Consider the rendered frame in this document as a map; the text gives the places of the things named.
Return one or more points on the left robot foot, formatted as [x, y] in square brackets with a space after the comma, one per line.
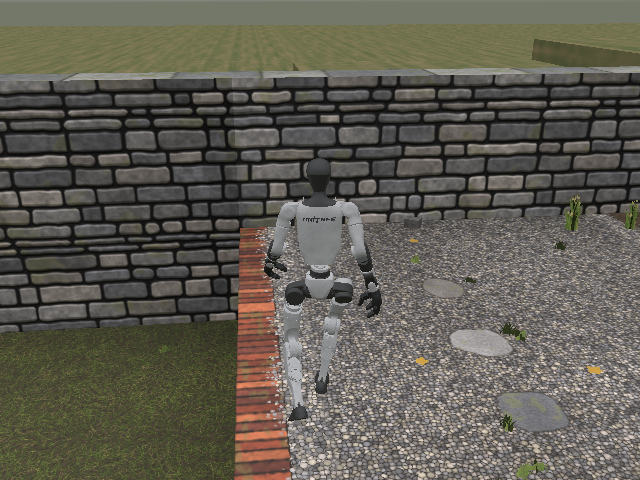
[298, 413]

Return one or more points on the robot right thigh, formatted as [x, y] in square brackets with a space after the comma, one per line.
[342, 295]

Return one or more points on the left robot upper arm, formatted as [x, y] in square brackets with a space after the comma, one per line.
[288, 212]

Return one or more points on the robot left hand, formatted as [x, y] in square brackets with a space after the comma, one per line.
[270, 273]

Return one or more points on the left robot forearm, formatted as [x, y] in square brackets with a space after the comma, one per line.
[271, 259]

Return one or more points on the robot right hand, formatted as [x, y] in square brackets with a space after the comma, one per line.
[375, 303]

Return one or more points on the right robot upper arm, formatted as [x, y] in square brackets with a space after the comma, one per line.
[351, 212]

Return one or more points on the right robot forearm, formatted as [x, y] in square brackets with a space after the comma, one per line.
[367, 271]

